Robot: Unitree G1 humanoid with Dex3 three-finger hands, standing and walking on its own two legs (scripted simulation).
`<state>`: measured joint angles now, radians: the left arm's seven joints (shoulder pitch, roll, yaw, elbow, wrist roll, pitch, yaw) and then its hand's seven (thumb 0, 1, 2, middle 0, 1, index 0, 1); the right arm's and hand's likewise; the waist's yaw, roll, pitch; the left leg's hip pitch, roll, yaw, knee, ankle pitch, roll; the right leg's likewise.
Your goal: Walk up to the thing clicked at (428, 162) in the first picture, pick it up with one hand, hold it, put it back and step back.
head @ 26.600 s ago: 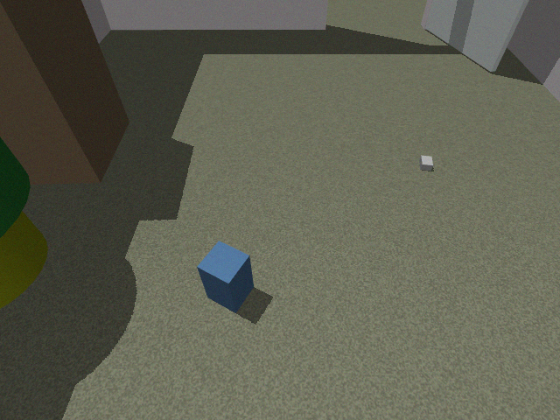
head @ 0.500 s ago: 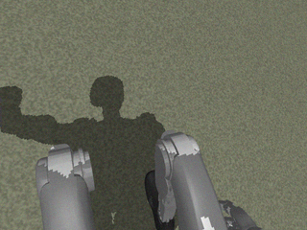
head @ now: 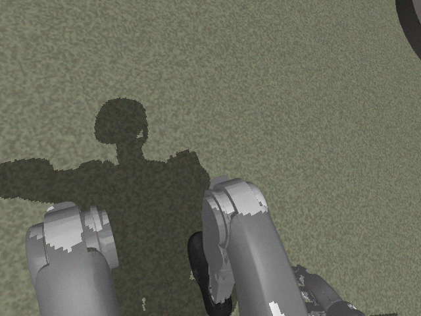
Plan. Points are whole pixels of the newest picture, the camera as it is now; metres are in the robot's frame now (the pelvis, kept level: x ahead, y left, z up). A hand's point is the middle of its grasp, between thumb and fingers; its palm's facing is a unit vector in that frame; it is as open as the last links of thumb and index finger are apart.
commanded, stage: rest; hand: left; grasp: from above
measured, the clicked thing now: out of the picture +0.39 +0.39 -0.25
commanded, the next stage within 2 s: open in 0.60 s
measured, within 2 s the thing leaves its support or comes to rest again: rests again in 0.30 s
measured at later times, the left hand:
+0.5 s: hand out of the picture +0.39 +0.37 -0.22, palm faces -0.44 -0.14 -0.88, open 8.2 cm
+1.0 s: hand out of the picture +0.39 +0.37 -0.23, palm faces -0.43 -0.13 -0.89, open 9.5 cm
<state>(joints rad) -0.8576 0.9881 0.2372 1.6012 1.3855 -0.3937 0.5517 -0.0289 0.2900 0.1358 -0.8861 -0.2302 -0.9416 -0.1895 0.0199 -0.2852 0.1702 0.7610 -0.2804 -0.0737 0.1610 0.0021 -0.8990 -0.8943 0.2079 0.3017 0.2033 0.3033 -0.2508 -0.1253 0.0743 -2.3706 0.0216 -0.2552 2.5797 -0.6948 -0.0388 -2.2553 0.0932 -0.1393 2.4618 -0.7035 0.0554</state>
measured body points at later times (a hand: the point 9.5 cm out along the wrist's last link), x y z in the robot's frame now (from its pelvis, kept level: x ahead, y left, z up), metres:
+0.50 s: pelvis +0.00 +0.00 +0.00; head +0.24 +0.14 +0.35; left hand +0.41 +0.38 -0.17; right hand +0.11 -0.26 -0.08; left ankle +0.07 +0.14 -0.25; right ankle +0.10 -0.12 -0.25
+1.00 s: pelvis +0.00 +0.01 +0.00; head +0.24 +0.15 +0.35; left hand +0.41 +0.38 -0.18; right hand +0.11 -0.25 -0.07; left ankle +0.07 +0.14 -0.25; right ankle +0.10 -0.12 -0.25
